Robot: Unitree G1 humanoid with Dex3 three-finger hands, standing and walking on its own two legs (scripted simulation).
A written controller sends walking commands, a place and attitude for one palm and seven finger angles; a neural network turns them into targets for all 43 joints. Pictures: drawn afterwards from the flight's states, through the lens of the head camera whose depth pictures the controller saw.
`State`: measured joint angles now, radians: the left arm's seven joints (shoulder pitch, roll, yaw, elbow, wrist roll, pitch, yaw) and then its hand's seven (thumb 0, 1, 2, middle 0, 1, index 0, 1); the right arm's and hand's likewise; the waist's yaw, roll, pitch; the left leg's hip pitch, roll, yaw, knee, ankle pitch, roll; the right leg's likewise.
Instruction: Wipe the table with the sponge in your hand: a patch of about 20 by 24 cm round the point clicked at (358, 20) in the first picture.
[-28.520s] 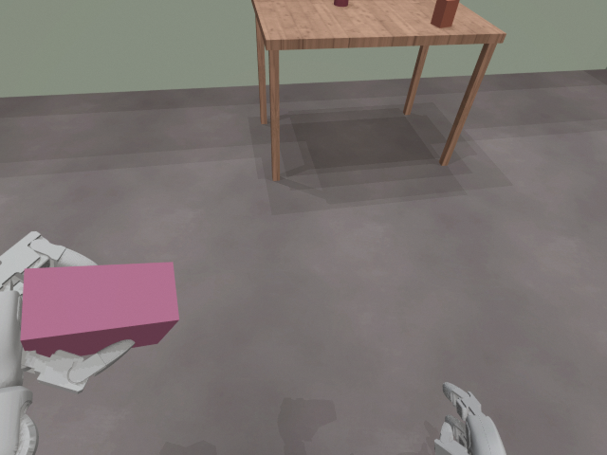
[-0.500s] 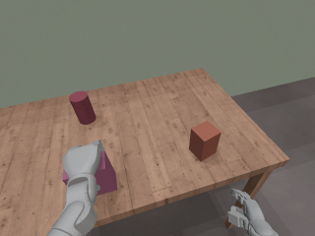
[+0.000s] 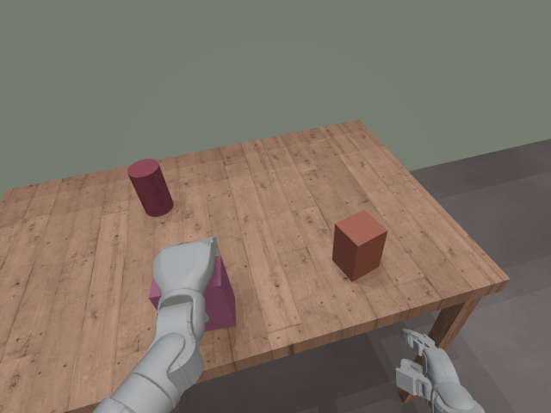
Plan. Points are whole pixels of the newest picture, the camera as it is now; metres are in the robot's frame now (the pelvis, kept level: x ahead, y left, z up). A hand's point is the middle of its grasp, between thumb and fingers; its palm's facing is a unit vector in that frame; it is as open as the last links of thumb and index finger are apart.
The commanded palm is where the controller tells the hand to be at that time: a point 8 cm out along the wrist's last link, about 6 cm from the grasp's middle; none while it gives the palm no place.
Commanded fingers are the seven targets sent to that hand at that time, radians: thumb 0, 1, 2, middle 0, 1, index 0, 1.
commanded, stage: slide across to the third lane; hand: left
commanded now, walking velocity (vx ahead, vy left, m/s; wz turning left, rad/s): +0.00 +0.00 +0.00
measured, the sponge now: (199, 303) +0.29 +0.18 -0.02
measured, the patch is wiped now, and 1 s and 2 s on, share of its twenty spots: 0.65 0.70 0.90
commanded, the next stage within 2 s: wipe forward along the third lane in 0.14 s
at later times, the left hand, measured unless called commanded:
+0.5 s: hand (208, 273) +0.32 +0.17 +0.03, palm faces -0.04 -0.09 -1.00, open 10.1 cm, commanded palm +0.30 +0.16 +0.07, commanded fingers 0.00 0.10 1.30 -1.20 -1.60 -1.20 -1.60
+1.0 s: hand (208, 249) +0.37 +0.18 +0.03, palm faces -0.06 -0.03 -1.00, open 10.1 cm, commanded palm +0.35 +0.18 +0.07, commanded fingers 0.00 0.10 1.30 -1.20 -1.60 -1.20 -1.60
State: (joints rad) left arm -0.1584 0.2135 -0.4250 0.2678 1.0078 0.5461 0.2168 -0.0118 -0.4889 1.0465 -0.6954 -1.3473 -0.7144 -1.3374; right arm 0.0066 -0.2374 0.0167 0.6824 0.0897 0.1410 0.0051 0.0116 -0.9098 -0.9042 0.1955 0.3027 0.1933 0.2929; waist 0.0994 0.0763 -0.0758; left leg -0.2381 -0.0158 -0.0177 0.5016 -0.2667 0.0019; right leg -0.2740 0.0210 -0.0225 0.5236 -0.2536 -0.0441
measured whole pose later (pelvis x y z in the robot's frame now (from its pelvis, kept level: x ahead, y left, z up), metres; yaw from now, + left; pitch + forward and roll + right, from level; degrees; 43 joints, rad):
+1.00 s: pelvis -0.02 -0.01 +0.00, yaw -1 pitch +5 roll +1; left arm -0.58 0.21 -0.26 0.81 0.98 0.46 0.26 -0.01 -0.52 1.05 -0.74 -1.31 -0.76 -1.29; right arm 0.09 -0.24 0.03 0.73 0.09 0.14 -0.09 0.01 -0.91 -0.90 0.20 0.30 0.20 0.29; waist 0.01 0.04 -0.10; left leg -0.39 0.00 -0.01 0.52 -0.23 -0.01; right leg -0.43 0.04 -0.02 0.54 -0.21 -0.06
